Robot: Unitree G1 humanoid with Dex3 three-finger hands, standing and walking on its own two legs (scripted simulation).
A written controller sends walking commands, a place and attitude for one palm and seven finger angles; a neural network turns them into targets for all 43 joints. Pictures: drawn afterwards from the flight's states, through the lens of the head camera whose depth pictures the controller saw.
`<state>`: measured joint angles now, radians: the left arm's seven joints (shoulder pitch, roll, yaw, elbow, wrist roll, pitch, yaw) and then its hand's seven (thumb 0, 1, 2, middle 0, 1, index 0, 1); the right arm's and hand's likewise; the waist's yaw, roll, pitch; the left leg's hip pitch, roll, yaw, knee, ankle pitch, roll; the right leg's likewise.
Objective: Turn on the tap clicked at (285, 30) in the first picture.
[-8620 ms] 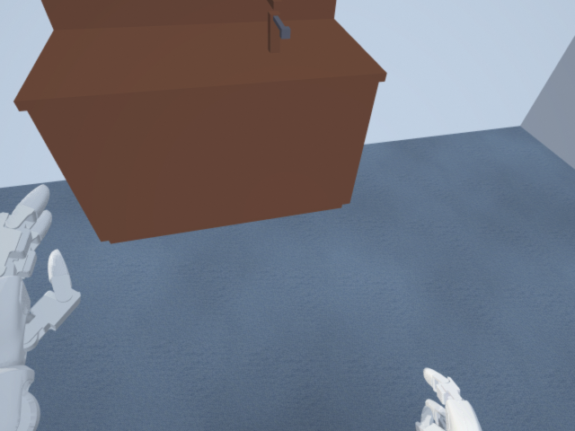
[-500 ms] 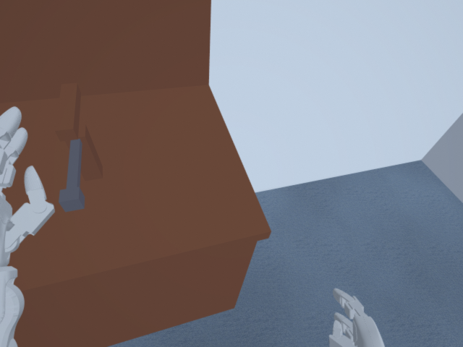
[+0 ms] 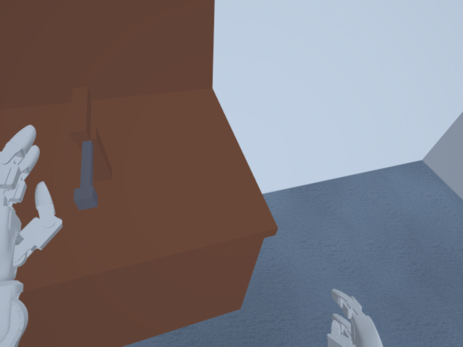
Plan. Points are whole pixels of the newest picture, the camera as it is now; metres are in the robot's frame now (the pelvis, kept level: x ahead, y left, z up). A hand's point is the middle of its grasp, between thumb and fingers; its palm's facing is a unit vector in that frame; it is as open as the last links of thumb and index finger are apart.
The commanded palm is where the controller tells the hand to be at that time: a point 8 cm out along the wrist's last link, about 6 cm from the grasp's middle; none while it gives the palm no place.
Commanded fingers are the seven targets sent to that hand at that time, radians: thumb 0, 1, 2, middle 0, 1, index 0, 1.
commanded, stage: look again from close up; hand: left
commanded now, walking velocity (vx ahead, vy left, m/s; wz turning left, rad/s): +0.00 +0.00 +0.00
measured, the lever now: (86, 198) +0.31 +0.28 +0.08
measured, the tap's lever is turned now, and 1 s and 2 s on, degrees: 0 0 0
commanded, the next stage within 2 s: shuffle to correct the standing spot in 0.18 s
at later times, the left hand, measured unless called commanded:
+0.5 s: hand (74, 223) +0.22 +0.23 +0.16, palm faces +0.38 -0.86 -0.35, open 7.4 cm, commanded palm +0.16 +0.26 +0.18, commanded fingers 0.00 0.90 0.90 -0.20 -0.30 -0.20 -0.30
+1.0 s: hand (102, 281) +0.16 +0.17 +0.15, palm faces +0.40 -0.83 -0.38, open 7.4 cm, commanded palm +0.10 +0.21 +0.18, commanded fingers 0.00 0.90 0.90 -0.20 -0.30 -0.20 -0.30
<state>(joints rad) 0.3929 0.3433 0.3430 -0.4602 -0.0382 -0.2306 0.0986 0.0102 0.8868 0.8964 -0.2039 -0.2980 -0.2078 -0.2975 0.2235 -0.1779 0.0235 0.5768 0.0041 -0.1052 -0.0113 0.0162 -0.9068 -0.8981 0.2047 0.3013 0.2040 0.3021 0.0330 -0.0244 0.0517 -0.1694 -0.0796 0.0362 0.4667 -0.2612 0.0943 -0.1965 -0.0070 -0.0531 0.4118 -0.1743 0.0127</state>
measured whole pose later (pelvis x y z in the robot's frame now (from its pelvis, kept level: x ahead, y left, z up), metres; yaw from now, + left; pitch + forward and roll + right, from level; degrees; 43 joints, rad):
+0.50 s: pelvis -0.01 -0.02 +0.00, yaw +0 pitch -1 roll -1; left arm 0.39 0.36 0.37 -0.46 -0.05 -0.23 0.09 0.01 0.89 0.90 -0.20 -0.30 -0.21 -0.30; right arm 0.19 -0.18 0.00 0.56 0.01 -0.12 -0.02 0.02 -0.91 -0.90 0.20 0.30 0.20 0.30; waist 0.03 -0.04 0.08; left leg -0.19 -0.07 0.04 0.45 -0.24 0.08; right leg -0.23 0.00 -0.05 0.42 -0.17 -0.01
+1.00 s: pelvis -0.05 -0.08 +0.00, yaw +2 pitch +2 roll +3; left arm 0.50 0.35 0.35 -0.49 -0.04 -0.17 0.14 0.01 0.88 0.90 -0.21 -0.30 -0.21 -0.30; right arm 0.25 -0.22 -0.01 0.62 -0.01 -0.10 -0.05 0.02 -0.91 -0.90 0.20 0.30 0.20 0.30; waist -0.01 -0.08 -0.01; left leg -0.21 -0.02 0.05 0.57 -0.40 0.03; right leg -0.35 0.00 -0.09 0.39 -0.08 -0.08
